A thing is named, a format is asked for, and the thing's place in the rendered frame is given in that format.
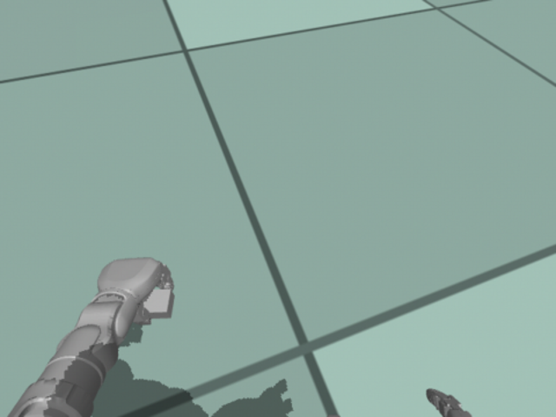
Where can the small box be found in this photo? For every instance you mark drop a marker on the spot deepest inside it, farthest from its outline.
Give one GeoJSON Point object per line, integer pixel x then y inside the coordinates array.
{"type": "Point", "coordinates": [159, 303]}

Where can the left robot hand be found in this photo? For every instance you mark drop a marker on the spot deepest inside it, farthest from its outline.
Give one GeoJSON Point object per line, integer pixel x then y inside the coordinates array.
{"type": "Point", "coordinates": [137, 276]}

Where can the left robot arm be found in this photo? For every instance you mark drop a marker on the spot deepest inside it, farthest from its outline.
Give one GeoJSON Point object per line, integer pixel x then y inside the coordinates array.
{"type": "Point", "coordinates": [69, 383]}

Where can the right robot hand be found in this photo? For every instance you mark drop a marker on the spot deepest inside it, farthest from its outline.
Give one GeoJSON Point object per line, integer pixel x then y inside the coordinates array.
{"type": "Point", "coordinates": [447, 405]}

